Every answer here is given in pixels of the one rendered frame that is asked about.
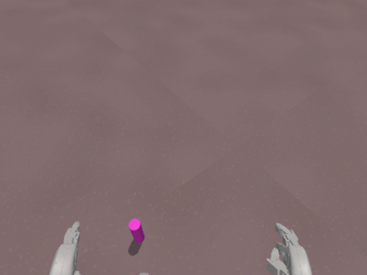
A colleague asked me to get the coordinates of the left robot hand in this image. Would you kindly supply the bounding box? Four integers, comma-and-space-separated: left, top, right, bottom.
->
49, 221, 80, 275

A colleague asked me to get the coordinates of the right robot hand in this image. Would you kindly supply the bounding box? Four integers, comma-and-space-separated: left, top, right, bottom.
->
267, 223, 312, 275

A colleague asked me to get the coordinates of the can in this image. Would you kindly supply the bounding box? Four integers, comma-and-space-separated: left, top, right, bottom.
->
128, 219, 145, 243

